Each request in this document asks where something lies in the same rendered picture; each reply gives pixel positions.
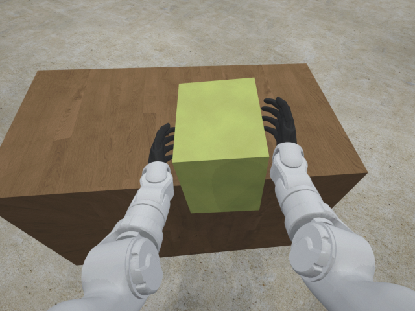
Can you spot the carton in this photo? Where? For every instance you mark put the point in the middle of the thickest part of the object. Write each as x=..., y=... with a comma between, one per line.
x=220, y=152

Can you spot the robot left hand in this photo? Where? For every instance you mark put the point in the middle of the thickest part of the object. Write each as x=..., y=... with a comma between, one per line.
x=158, y=148

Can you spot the left robot forearm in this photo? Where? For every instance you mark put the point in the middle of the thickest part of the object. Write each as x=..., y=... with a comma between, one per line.
x=147, y=213

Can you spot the right robot forearm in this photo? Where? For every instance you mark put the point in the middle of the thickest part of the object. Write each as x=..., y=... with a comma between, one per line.
x=298, y=198

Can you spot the robot right hand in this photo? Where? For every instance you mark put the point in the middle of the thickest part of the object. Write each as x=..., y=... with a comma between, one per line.
x=285, y=129

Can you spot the robot right upper arm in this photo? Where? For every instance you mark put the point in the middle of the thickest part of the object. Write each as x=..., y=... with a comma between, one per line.
x=338, y=267

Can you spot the robot left upper arm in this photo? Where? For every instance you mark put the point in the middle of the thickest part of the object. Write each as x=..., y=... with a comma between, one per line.
x=117, y=276

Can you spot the pedestal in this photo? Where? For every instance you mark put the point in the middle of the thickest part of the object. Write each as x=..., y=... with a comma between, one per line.
x=72, y=159

